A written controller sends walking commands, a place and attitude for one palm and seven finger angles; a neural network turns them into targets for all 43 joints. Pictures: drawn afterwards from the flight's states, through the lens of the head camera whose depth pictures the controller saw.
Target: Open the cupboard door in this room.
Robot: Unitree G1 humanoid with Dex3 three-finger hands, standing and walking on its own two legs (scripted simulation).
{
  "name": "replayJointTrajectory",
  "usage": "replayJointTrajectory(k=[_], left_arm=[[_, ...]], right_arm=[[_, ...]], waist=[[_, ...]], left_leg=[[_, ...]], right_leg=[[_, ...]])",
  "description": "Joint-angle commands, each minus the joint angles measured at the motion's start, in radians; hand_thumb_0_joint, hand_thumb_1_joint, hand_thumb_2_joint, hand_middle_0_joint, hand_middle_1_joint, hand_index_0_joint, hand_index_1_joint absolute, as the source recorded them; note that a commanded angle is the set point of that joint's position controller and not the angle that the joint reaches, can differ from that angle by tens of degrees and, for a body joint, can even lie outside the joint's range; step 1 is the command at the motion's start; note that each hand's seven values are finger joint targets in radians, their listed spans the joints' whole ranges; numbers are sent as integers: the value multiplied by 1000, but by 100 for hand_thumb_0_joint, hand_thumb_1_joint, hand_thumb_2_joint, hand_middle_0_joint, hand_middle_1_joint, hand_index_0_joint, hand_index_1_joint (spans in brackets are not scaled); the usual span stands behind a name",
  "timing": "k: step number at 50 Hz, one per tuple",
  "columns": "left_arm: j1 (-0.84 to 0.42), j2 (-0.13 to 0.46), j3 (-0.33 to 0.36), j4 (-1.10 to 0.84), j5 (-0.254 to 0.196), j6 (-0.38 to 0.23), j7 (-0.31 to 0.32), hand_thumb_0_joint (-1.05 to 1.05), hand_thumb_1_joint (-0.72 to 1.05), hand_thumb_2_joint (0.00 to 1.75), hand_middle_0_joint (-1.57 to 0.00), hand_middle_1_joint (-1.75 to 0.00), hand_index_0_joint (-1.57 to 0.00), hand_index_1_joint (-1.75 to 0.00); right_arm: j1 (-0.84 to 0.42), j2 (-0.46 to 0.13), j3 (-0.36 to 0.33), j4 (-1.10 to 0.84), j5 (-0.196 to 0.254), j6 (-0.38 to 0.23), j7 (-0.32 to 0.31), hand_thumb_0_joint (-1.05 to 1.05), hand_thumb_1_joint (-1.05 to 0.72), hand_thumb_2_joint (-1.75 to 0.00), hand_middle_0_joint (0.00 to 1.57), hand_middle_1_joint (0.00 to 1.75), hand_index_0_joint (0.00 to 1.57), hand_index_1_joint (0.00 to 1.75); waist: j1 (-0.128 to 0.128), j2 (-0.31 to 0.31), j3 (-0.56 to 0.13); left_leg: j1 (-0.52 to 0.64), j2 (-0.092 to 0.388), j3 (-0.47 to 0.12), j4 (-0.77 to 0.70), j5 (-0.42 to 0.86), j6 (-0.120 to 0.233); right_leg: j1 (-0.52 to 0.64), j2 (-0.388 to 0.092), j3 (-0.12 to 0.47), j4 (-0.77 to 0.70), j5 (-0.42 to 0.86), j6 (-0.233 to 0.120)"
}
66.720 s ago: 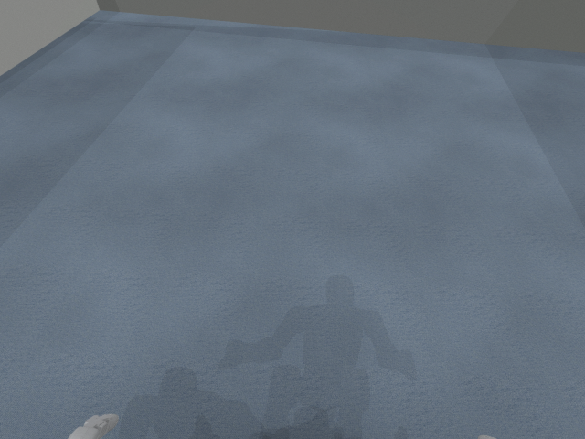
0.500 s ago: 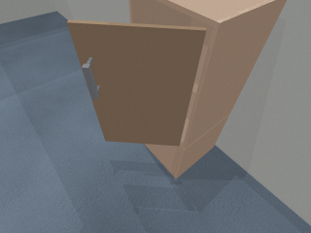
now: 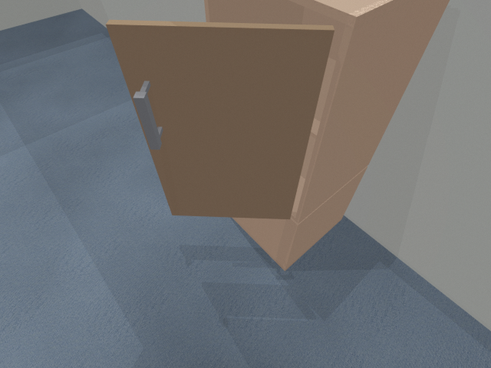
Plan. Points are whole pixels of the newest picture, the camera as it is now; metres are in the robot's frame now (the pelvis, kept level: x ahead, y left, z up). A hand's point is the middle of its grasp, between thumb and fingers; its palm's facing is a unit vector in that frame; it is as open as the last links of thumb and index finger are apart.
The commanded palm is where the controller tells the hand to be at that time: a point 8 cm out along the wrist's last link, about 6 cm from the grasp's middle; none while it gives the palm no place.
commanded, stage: look again from close up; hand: left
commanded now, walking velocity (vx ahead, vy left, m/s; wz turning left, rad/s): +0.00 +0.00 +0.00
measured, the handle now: (151, 116) +0.56 +0.22 +0.08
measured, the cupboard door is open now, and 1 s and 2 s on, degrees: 47 47 47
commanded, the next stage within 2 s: shuffle to correct the standing spot in 0.42 s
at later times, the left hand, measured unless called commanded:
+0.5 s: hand out of the picture -0.04 +0.18 -0.17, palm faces -0.02 -0.98 -0.20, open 7.4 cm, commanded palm none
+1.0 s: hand out of the picture +0.02 +0.18 -0.18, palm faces +0.01 -0.98 -0.21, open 7.4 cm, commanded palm none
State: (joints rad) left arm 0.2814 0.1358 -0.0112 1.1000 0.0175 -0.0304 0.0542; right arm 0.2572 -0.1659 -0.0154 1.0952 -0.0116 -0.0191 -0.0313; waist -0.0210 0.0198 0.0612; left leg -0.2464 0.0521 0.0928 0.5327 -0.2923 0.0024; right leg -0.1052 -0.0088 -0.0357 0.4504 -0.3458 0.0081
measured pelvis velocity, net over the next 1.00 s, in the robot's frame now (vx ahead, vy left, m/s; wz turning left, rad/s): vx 0.02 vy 0.00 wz -0.03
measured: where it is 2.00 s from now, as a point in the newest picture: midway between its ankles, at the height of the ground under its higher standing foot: outside the picture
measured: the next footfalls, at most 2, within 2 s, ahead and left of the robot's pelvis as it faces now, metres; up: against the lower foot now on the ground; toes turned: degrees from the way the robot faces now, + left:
none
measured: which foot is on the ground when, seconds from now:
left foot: down 0.00-1.00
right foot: down 0.00-1.00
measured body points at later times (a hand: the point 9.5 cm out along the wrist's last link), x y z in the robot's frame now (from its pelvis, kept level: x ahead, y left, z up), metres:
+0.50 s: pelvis -0.03 +0.01 +0.00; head -0.01 +0.00 +0.45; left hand -0.04 +0.23 -0.16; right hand -0.03 -0.22 -0.16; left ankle +0.00 +0.11 -0.74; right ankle -0.07 -0.12 -0.74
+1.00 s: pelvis +0.02 +0.00 +0.00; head +0.06 +0.01 +0.44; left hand +0.02 +0.24 -0.16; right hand +0.04 -0.22 -0.16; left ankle +0.00 +0.11 -0.74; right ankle -0.06 -0.12 -0.73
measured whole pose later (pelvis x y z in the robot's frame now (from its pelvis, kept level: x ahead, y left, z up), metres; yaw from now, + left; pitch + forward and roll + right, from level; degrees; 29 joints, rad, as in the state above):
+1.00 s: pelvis +0.02 +0.00 +0.00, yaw -2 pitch +1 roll +1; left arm 0.29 0.17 0.01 1.08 0.01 0.01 0.05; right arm 0.24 -0.15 -0.01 1.08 0.00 -0.03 -0.05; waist 0.01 -0.03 0.07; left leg -0.21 0.02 0.14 0.54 -0.33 0.02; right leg -0.17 -0.06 -0.04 0.62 -0.41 0.00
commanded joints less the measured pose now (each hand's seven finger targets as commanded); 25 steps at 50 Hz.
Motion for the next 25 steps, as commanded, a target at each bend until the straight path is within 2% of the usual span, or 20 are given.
replayJointTrajectory(k=[1,3,4,8,9,12,18,22,25], left_arm=[[89,107,25,-54,-6,-15,12,0,90,90,-20,-30,-20,-30],[81,100,22,-58,-5,-3,9,0,90,90,-20,-30,-20,-30],[79,99,20,-59,-3,0,7,0,90,90,-20,-30,-20,-30],[58,113,16,-66,-2,17,-4,0,90,90,-20,-30,-20,-30],[56,115,16,-67,0,18,-6,0,90,90,-20,-30,-20,-30],[60,128,15,-70,-1,22,-11,0,90,90,-20,-30,-20,-30],[72,138,15,-67,0,19,-16,0,90,90,-20,-30,-20,-30],[79,143,16,-58,-1,13,-17,0,90,90,-20,-30,-20,-30],[77,145,14,-51,-1,9,-16,0,90,90,-20,-30,-20,-30]], right_arm=[[110,-98,-8,-55,-4,-21,1,0,-90,-90,20,30,20,30],[97,-108,-7,-67,-3,-17,-2,0,-90,-90,20,30,20,30],[83,-99,-3,-70,-3,-15,-2,0,-90,-90,20,30,20,30],[50,-99,-2,-81,-4,-2,8,0,-90,-90,20,30,20,30],[47,-94,0,-78,-5,-2,10,0,-90,-90,20,30,20,30],[47,-108,-2,-79,-7,3,14,0,-90,-90,20,30,20,30],[49,-117,-4,-70,-4,-4,15,0,-90,-90,20,30,20,30],[49,-112,-3,-58,-1,-11,13,0,-90,-90,20,30,20,30],[51,-109,-1,-45,2,-13,11,0,-90,-90,20,30,20,30]], waist=[[5,31,-161],[9,13,-111],[15,3,-60],[19,-49,72],[21,-35,94],[21,-27,91],[25,-25,23],[27,-21,-16],[25,-38,-15]], left_leg=[[137,91,-89,16,564,45],[113,96,-95,-10,516,51],[80,88,-97,-23,471,54],[-14,67,-107,-118,102,46],[-28,62,-107,-136,67,48],[-31,60,-115,-181,-68,44],[2,67,-112,-198,-55,45],[42,66,-94,-173,40,44],[57,65,-84,-150,114,42]], right_leg=[[-40,-72,37,59,396,-52],[-76,-62,34,50,282,-45],[-88,-60,40,39,262,-45],[-170,-60,63,-16,37,-42],[-175,-58,63,-21,24,-42],[-201,-58,72,-31,-46,-42],[-177,-65,77,-34,1,-40],[-163,-78,83,-45,61,-39],[-160,-82,91,-54,105,-37]])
